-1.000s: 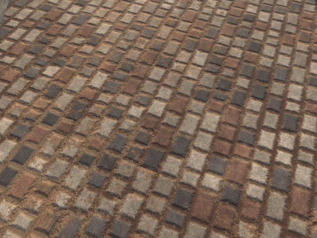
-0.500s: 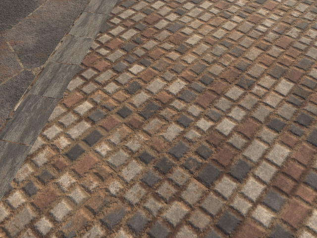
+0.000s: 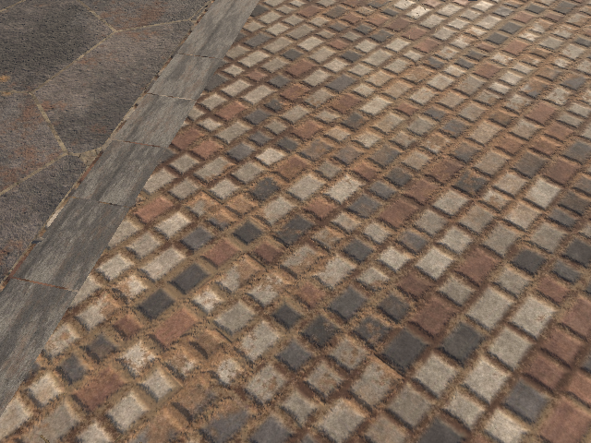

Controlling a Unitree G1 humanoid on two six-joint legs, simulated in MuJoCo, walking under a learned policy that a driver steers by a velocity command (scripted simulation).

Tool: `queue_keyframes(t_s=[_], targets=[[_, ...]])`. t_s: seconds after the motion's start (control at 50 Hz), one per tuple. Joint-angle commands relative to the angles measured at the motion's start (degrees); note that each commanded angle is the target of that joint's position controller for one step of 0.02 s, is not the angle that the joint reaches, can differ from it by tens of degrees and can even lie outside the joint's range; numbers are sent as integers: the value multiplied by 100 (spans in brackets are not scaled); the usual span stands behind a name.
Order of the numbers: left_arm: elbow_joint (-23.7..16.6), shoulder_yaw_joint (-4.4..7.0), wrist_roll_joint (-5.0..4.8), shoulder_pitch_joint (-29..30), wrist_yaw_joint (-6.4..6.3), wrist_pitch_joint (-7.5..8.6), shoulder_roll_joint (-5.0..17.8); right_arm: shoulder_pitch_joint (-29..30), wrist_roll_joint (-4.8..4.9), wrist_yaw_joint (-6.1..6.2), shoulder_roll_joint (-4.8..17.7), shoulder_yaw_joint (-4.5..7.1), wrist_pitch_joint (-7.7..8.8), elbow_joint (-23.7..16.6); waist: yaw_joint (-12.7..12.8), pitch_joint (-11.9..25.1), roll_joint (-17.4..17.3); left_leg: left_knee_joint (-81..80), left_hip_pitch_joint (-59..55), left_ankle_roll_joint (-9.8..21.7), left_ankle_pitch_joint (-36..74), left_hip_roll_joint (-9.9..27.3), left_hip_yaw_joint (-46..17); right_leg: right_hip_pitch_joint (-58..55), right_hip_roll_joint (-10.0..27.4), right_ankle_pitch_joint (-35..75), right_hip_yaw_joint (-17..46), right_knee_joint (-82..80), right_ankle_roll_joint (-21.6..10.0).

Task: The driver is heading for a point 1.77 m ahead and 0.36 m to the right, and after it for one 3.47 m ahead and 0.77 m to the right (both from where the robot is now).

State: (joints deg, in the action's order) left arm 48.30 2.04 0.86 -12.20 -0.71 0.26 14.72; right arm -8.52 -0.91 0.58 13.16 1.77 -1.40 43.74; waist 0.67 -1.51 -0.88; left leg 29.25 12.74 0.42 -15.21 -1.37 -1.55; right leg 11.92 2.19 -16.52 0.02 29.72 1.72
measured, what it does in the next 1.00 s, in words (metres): shifts its weight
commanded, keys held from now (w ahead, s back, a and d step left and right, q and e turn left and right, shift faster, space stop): no key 0.68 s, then w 0.32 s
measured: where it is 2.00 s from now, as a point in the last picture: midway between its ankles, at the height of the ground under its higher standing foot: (327, 422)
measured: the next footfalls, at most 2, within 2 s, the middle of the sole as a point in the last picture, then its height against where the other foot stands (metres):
right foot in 1.36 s outside the picture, level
left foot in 1.92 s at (278, 355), level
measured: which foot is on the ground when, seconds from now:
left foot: down 0.00-1.00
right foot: down 0.00-0.94, up 0.96-1.00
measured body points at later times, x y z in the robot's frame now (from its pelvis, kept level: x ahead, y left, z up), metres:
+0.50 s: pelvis +0.00 -0.01 +0.00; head +0.01 -0.01 +0.45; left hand +0.07 +0.25 -0.14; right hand +0.07 -0.27 -0.14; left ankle +0.01 +0.12 -0.74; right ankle -0.01 -0.14 -0.74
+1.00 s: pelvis +0.06 +0.01 +0.00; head +0.06 +0.02 +0.45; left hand +0.07 +0.27 -0.16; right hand +0.06 -0.25 -0.15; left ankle +0.02 +0.11 -0.74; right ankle -0.01 -0.13 -0.70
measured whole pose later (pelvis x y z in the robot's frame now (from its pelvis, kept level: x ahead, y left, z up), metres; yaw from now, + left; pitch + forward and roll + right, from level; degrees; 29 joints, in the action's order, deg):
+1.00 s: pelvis +0.06 +0.01 +0.00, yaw +0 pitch +0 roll +0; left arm 59.1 2.4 -2.0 -19.0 -1.0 3.2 14.3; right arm -18.3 1.0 -0.1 12.1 2.6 5.7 62.1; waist -0.8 0.5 1.8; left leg 30.9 10.6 2.7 -20.3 -1.4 1.9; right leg 16.5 0.9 -26.2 2.0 48.9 -1.3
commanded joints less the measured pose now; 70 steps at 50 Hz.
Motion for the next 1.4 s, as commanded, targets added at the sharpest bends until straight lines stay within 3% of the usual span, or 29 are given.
queue_keyframes(t_s=[0.02, 0.2, 0.44, 0.68, 0.72, 0.76, 0.78, 0.82, 0.86, 0.9, 0.92, 0.94, 0.96, 0.98, 1.0, 1.02, 1.04, 1.08, 1.12, 1.18, 1.22, 1.26, 1.3, 1.32, 1.34, 1.36, 1.38, 1.4], targets=[[-205, 118, -8, 68, -49, 125, 643, 157, 9, 57, 595, 186, 55, -238, -21, 120, 295, -445, -78, 138, 467, 296, -321, 155, 207, 523, 247, -601, -111], [104, 77, -34, 41, -106, 99, 574, -107, 47, 108, 611, 215, 105, 379, -8, 68, 48, -472, -98, 33, 708, 287, -268, 58, 118, 580, 187, -593, -166], [580, 40, -55, -35, -121, 71, 470, -291, 74, 182, 605, 183, 110, 1094, -41, 3, 92, -509, -198, 11, 887, 272, -189, 26, 11, 744, 98, -658, -179], [934, -2, -67, -216, -154, 53, 408, -369, 87, 200, 527, 121, 105, 1563, -53, -55, 85, -562, -193, -2, 887, 244, -112, 27, -42, 770, 63, -704, -191], [1035, 20, -116, -367, -180, 22, 436, -515, 134, 212, 516, 127, 89, 1675, -57, -6, 132, -436, -89, 81, -732, 44, 85, 84, -171, -829, -14, -682, -307], [969, 61, -161, -355, -207, 32, 560, -453, 160, 216, 569, 146, 135, 1615, -36, -496, 236, -291, 557, 242, -2236, 24, 55, 517, -4, -2471, 311, -813, -562], [955, 75, -184, -432, -201, 85, 600, -401, 170, 199, 515, 133, 211, 1568, -3, -672, 315, -190, 804, 297, -2299, 70, 12, 580, 181, -2759, 604, -929, -698], [1034, 147, -237, -800, -159, 221, 760, -290, 190, 122, 332, 100, 407, 1495, 116, -699, 678, 405, 1207, 265, -1648, 54, 166, 235, 746, -2950, 1465, -1297, -1046], [1054, 226, -259, -899, -118, 286, 944, -237, 231, 22, 178, 69, 549, 1434, 66, -658, 1102, 1113, 1138, 298, -948, 80, 346, 270, 1446, -3057, 2472, -1851, -1437], [841, 205, -274, -378, -76, 303, 882, -640, 275, -33, 138, 67, 622, 1558, -299, -731, 1033, 431, 269, 511, -1005, 112, 372, 916, 1287, -2690, 2113, -1745, -1293], [683, 178, -299, 21, -52, 296, 803, -1161, 280, -28, 188, 98, 638, 1767, -577, -738, 873, -281, -630, 563, -747, 82, 314, 1439, 906, -2228, 1565, -1363, -1046], [516, 110, -288, 336, -32, 331, 544, -1763, 243, -6, 530, 202, 650, 1979, -774, -614, 174, -754, -1364, 675, -786, 544, -553, 2014, 368, -1330, 769, -243, -697], [285, 39, -243, 500, -32, 439, 216, -2555, 265, -38, 1204, 386, 679, 2179, -936, -338, -1416, -1636, -2169, 1227, -1333, 1618, -2556, 2887, -376, -797, -306, 1778, -291], [196, 77, -283, 559, -42, 549, 373, -2639, 153, -97, 1164, 332, 760, 2133, -898, -318, -1386, -1922, -2342, 1651, -942, 2287, -3808, 3589, -392, -1502, 150, 3071, -308], [268, 104, -363, 349, 13, 619, 450, -2273, 112, -99, 795, 222, 828, 2018, -602, -461, -722, -1762, -2395, 1588, -487, 2248, -3393, 3956, -99, -1220, 458, 3785, -441], [362, 92, -381, 189, 70, 662, 398, -2039, 122, -118, 631, 173, 861, 1905, -461, -408, -501, -1729, -2430, 1406, -133, 2023, -2785, 4087, 75, -742, 457, 3960, -559], [349, 119, -342, 268, 101, 694, 429, -1889, 142, -139, 607, 143, 847, 1847, -386, -445, -322, -1780, -2434, 1250, 331, 1905, -2302, 4229, 238, -335, 361, 3861, -608], [273, 162, -257, 504, 175, 688, 413, -1919, 118, -124, 309, 25, 746, 1830, -359, -394, -373, -1892, -2196, 997, 1457, 1566, -1426, 3929, 427, 168, 154, 3398, -550], [170, 100, -229, 735, 244, 623, 186, -1973, 99, -45, 359, 2, 660, 1785, -365, -401, -409, -2043, -1832, 991, 1852, 1379, -937, 3603, 387, 553, -79, 2773, -371], [-200, -38, -221, 1613, 266, 576, -36, -1884, 76, 72, 682, 32, 628, 1658, -478, -651, -399, -2378, -846, 961, 1677, 1136, -439, 2650, 122, 1340, -367, 1177, -205], [-331, -36, -253, 1851, 283, 543, 103, -2076, 133, 93, 852, 87, 655, 1709, -481, -713, -549, -2563, -742, 977, 1586, 1267, -397, 2173, 6, 1610, -408, 662, -245], [-431, -6, -280, 1951, 308, 532, 276, -2103, 211, 96, 859, 126, 664, 1747, -378, -780, -546, -2485, -1100, 909, 1838, 1451, -336, 2099, 11, 1706, -269, 295, -402], [-423, 90, -266, 1686, 328, 553, 497, -1992, 195, 90, 925, 173, 624, 1720, -104, -496, -565, -1949, -1577, 767, 3207, 1577, -209, 1673, -114, 1556, -269, 141, -603], [-322, 175, -261, 1253, 317, 551, 646, -1915, 160, 86, 992, 205, 579, 1690, 154, -125, -657, -1365, -1715, 684, 4316, 1563, -101, 1090, -274, 1399, -366, 221, -716], [-53, 307, -278, 373, 288, 529, 839, -1837, 114, 82, 955, 199, 516, 1648, 590, 419, -657, -329, -1563, 561, 5048, 1380, 73, 24, -455, 1289, -474, 262, -867], [213, 421, -288, -598, 237, 489, 1061, -1769, 63, 70, 881, 156, 489, 1547, 1011, 992, -531, 1041, -635, 389, 4407, 1152, 170, -1489, -87, 1161, -62, 351, -1074], [375, 536, -119, -1348, 201, 451, 1588, -2410, 40, 4, 160, -27, 560, 1434, 753, 1958, 902, 3418, 1470, 49, 1687, 229, 326, -3561, 1456, -227, 2520, -68, -1893], [418, 422, -128, -1298, 240, 449, 1318, -2419, 148, -47, 23, -84, 737, 1514, 681, 2420, 1531, 4714, 2205, 57, -1541, -239, -456, -3631, 2053, -1001, 4627, -1394, -2210]])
